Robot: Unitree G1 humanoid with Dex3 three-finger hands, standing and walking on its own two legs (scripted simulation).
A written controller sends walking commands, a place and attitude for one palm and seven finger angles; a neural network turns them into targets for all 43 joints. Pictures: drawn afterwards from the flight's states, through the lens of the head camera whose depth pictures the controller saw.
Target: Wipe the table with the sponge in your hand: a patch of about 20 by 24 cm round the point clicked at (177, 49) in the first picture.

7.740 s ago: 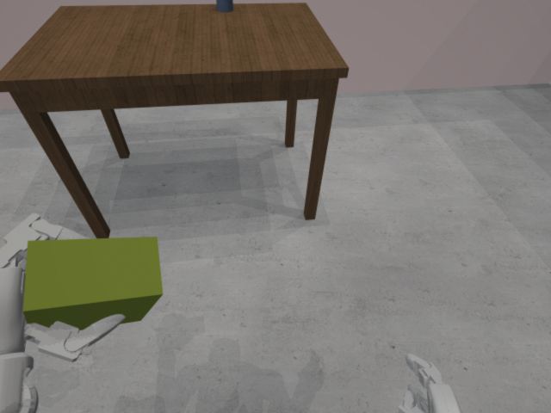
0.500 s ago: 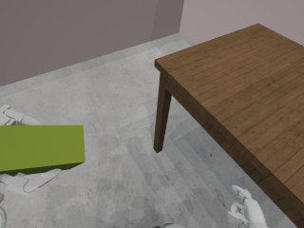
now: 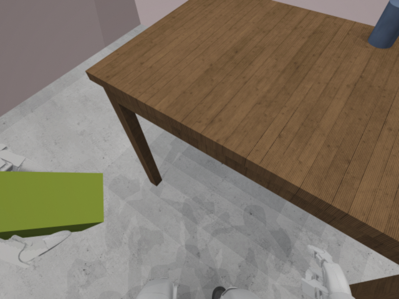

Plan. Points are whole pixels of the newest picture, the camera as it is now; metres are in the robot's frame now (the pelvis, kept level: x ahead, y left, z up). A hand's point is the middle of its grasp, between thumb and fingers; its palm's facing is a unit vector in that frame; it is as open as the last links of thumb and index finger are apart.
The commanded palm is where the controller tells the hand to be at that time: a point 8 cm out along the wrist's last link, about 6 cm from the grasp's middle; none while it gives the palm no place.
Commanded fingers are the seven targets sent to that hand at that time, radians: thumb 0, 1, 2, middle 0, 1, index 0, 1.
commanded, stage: turn to face it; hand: left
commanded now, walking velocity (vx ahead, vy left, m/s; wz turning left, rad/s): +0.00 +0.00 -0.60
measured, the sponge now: (61, 206) +0.23 +0.20 +0.15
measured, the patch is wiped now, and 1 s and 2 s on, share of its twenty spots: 0.00 0.00 0.00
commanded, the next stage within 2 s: take the last steps up to it in 1.60 s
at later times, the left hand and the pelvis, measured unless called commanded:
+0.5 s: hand (103, 225) +0.20 +0.13 +0.16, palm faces +0.17 -0.84 -0.51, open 10.7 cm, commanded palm +0.16 +0.17 +0.18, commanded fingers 0.00 0.10 1.30 -1.20 -1.60 -1.20 -1.60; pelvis -0.07 -0.05 -0.01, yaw -18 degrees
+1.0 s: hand (192, 256) +0.16 +0.01 +0.17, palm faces -0.15 -0.89 -0.44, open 10.7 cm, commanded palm +0.14 +0.07 +0.18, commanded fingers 0.00 0.10 1.30 -1.20 -1.60 -1.20 -1.60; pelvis -0.14 -0.07 +0.00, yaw -34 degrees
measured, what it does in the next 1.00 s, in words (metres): walks backwards, turning right: left foot, then right foot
